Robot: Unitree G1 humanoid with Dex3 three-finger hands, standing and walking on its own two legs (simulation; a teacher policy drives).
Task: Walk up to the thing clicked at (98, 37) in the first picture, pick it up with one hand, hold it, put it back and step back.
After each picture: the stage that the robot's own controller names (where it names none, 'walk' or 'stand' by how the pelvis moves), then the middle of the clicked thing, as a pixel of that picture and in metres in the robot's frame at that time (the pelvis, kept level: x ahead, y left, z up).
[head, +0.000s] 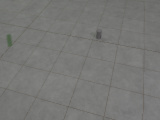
stand; (98, 34) +1.61 -0.18 -0.72
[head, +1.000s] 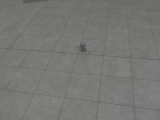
walk; (83, 47) +1.48 +0.13 -0.70
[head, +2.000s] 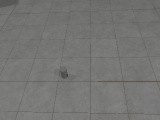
walk; (64, 72) +0.94 +0.28 -0.72
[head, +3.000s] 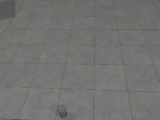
walk; (62, 111) +0.57 +0.24 -0.72
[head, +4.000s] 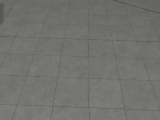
stand; out of the picture +0.41 +0.21 -0.71
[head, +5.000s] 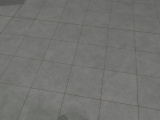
stand; out of the picture +0.42 +0.16 -0.70
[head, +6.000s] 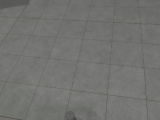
walk; (70, 117) +0.43 +0.19 -0.69
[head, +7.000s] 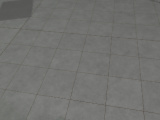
stand; out of the picture +0.45 +0.16 -0.69
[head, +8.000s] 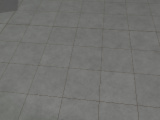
stand; out of the picture +0.39 +0.20 -0.69
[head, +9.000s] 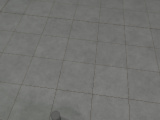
stand; (56, 117) +0.42 +0.19 -0.71
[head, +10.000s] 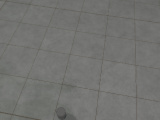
walk; (61, 113) +0.39 +0.16 -0.70
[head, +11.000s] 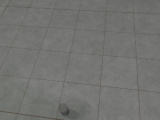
walk; (64, 109) +0.42 +0.20 -0.70
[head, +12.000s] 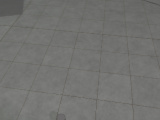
stand; out of the picture +0.49 +0.19 -0.71
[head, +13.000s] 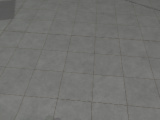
stand; out of the picture +0.48 +0.20 -0.72
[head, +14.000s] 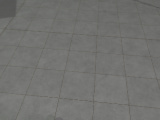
stand; out of the picture +0.47 +0.19 -0.72
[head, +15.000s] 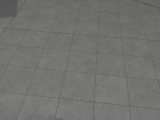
stand; out of the picture +0.47 +0.19 -0.72
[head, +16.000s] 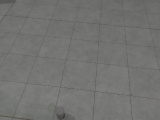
go down; (60, 113) +0.49 +0.18 -0.71
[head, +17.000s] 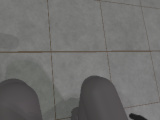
go down; out of the picture +0.52 +0.31 -0.30
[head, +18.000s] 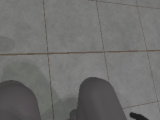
approach; out of the picture +0.50 +0.33 -0.29
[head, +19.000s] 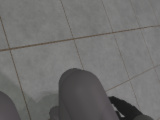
close in; out of the picture +0.47 +0.37 -0.23
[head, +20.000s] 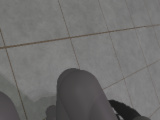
close; out of the picture +0.45 +0.36 -0.23
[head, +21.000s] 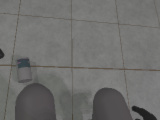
lift; (23, 69) +0.43 +0.28 -0.36
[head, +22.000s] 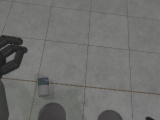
lift; (43, 86) +0.43 +0.23 -0.53
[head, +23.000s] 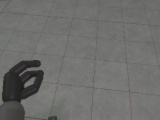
hold; out of the picture +0.40 +0.22 -0.68
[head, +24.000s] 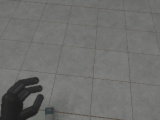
hold; (49, 115) +0.41 +0.23 -0.65
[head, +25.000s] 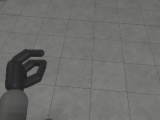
stand; out of the picture +0.39 +0.24 -0.68
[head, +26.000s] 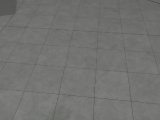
stand; out of the picture +0.40 +0.25 -0.68
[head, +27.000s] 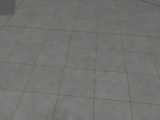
hold; out of the picture +0.40 +0.24 -0.68
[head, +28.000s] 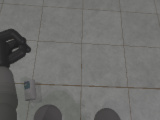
crouch; (30, 90) +0.41 +0.29 -0.52
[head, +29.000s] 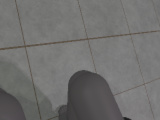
lower; out of the picture +0.37 +0.39 -0.27
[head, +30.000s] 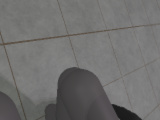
lower; out of the picture +0.35 +0.40 -0.26
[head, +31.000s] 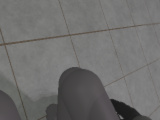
lower; out of the picture +0.34 +0.41 -0.26
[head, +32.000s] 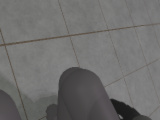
lower; out of the picture +0.34 +0.41 -0.26
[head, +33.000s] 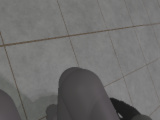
lower; out of the picture +0.34 +0.41 -0.26
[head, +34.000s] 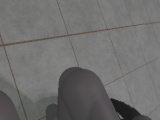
open; out of the picture +0.34 +0.41 -0.26
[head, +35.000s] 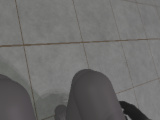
stand; out of the picture +0.37 +0.40 -0.27
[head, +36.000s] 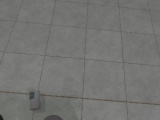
walk; (35, 100) +0.42 +0.29 -0.58
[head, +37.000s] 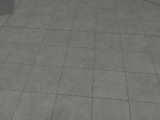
stand; out of the picture +0.40 +0.27 -0.69
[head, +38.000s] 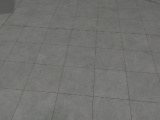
stand; out of the picture +0.40 +0.26 -0.69
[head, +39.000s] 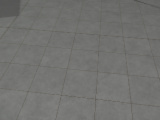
stand; out of the picture +0.40 +0.25 -0.73
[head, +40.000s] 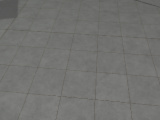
stand; out of the picture +0.40 +0.25 -0.75
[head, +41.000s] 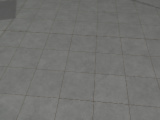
stand; out of the picture +0.38 +0.26 -0.75
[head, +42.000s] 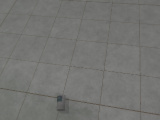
walk; (61, 102) +0.48 +0.26 -0.73
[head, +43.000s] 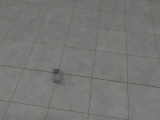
walk; (57, 75) +0.73 +0.22 -0.72
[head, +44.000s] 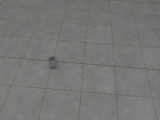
stand; (53, 62) +0.99 +0.32 -0.72
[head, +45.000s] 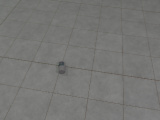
stand; (61, 67) +0.99 +0.22 -0.74
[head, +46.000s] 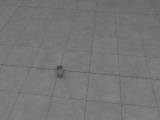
stand; (60, 71) +1.02 +0.25 -0.75
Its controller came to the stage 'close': yes
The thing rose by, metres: 0.01
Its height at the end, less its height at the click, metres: -0.02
